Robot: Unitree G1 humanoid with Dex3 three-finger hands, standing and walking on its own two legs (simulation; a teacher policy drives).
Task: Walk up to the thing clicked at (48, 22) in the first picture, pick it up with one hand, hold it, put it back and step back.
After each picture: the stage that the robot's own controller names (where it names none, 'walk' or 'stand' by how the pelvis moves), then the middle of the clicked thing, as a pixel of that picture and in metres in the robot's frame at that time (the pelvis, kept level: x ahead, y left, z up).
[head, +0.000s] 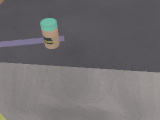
stand; (50, 33) +0.57 +0.15 +0.07
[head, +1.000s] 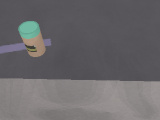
stand; (33, 39) +0.47 +0.21 +0.08
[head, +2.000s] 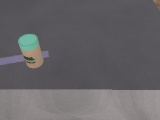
stand; (31, 51) +0.46 +0.21 +0.07
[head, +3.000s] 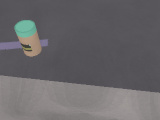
stand; (29, 38) +0.48 +0.21 +0.09
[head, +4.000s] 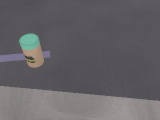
stand; (32, 51) +0.47 +0.21 +0.07
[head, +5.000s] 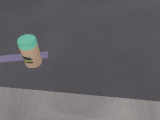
stand; (30, 51) +0.47 +0.21 +0.07
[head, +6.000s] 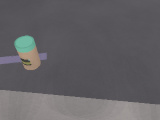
stand; (28, 53) +0.45 +0.22 +0.07
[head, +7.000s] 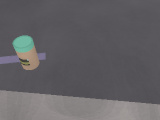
rise first; (27, 53) +0.45 +0.22 +0.07
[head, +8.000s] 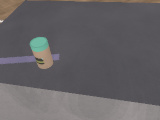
rise first; (42, 53) +0.47 +0.21 +0.07
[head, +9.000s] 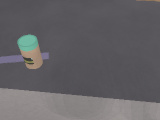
go down; (31, 52) +0.47 +0.19 +0.08
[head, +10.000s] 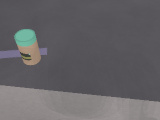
go down; (28, 47) +0.47 +0.19 +0.09
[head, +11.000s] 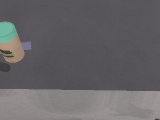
close in; (9, 43) +0.46 +0.21 +0.11
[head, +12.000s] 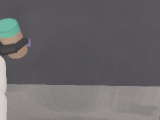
close; (12, 39) +0.47 +0.21 +0.11
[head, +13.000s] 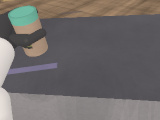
lift; (30, 32) +0.34 +0.14 +0.30
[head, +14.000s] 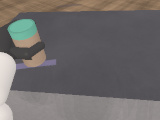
hold; (28, 44) +0.34 +0.16 +0.25
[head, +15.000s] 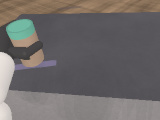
hold; (27, 44) +0.34 +0.17 +0.26
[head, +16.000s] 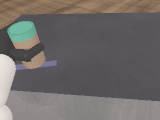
hold; (28, 45) +0.34 +0.16 +0.25
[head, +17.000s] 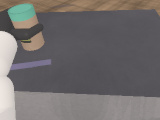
crouch; (27, 27) +0.39 +0.16 +0.28
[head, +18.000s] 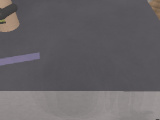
lower; (1, 8) +0.48 +0.21 +0.27
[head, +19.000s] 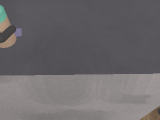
lower; out of the picture +0.50 +0.21 +0.13
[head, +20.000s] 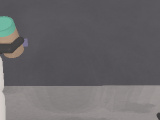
lower; (8, 38) +0.47 +0.21 +0.12
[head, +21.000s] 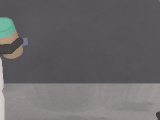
lower; (7, 39) +0.47 +0.21 +0.12
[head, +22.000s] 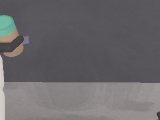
lower; (7, 37) +0.47 +0.21 +0.12
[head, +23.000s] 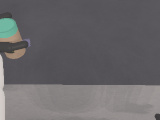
open; (10, 39) +0.47 +0.21 +0.12
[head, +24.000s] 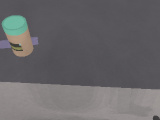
sink last; (19, 37) +0.47 +0.19 +0.11
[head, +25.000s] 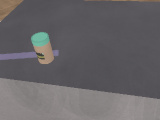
sink last; (43, 48) +0.49 +0.21 +0.09
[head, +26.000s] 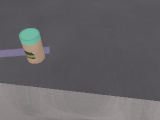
stand; (33, 46) +0.46 +0.20 +0.08
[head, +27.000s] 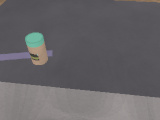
stand; (37, 49) +0.49 +0.20 +0.07
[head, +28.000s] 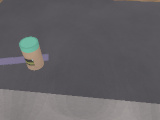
stand; (32, 54) +0.46 +0.21 +0.07
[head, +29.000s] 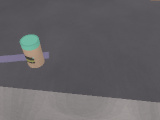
stand; (33, 51) +0.47 +0.21 +0.07
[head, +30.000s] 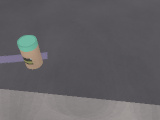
stand; (30, 52) +0.46 +0.21 +0.07
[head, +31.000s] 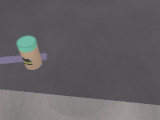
stand; (30, 53) +0.46 +0.21 +0.07
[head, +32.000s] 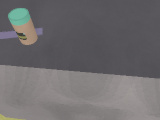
walk; (24, 27) +0.51 +0.23 +0.10
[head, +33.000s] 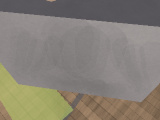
walk; out of the picture +0.74 +0.16 +0.10
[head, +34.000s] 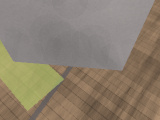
walk; out of the picture +1.02 +0.27 +0.10
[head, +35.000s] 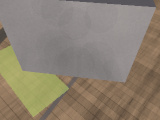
stand; out of the picture +1.09 +0.20 +0.07
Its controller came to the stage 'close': yes
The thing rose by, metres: 0.22
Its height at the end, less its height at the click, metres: +0.00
